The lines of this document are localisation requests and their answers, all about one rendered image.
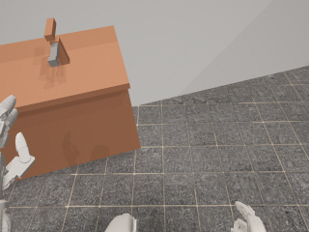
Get right robot hand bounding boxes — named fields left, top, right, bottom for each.
left=231, top=201, right=267, bottom=232

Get counter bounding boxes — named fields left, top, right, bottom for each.
left=0, top=17, right=141, bottom=181

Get robot left thigh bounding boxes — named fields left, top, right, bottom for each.
left=104, top=215, right=138, bottom=232

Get tap lever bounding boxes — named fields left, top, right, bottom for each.
left=47, top=43, right=60, bottom=68

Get left robot hand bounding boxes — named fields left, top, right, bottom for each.
left=0, top=95, right=35, bottom=200

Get left robot forearm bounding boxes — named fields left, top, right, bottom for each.
left=0, top=199, right=14, bottom=232

